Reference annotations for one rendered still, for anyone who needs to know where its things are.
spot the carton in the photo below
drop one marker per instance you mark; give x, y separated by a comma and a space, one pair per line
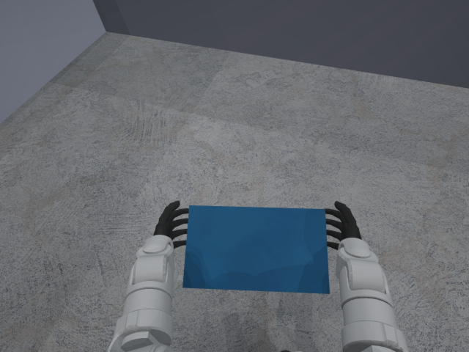
259, 249

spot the left robot hand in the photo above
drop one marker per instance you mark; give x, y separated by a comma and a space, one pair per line
166, 223

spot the right robot hand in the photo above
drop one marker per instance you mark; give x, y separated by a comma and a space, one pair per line
347, 226

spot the robot right forearm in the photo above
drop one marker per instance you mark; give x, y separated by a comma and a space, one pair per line
368, 311

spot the robot left forearm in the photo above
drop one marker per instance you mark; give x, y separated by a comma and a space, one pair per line
146, 317

